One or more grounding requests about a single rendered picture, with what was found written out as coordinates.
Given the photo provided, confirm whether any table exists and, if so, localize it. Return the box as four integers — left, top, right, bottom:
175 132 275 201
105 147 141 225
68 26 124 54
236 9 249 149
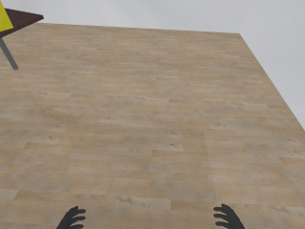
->
0 8 44 70

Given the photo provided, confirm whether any left robot hand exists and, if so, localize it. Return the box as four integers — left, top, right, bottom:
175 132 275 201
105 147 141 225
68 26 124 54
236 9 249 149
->
56 206 86 229

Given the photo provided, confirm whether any carton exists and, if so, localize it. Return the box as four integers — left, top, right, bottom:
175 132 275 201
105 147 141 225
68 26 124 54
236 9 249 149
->
0 1 13 31

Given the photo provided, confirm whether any right robot hand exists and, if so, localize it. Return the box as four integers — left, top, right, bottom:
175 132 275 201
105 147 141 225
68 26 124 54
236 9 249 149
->
213 203 245 229

